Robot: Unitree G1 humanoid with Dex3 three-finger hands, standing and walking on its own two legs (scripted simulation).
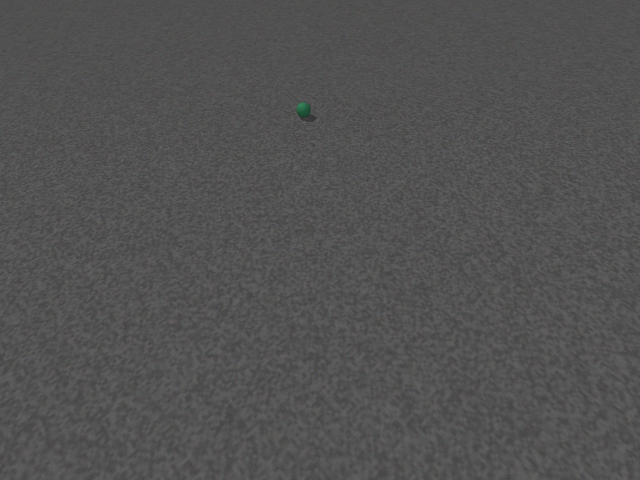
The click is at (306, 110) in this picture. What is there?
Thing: free ball
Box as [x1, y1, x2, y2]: [296, 102, 310, 116]
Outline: 302,102 297,106 296,110 300,116 306,116 309,113 310,109 306,103
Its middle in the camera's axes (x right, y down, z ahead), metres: -0.08 -0.74 +2.30
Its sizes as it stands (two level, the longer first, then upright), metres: 0.083 0.083 0.083
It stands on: the floor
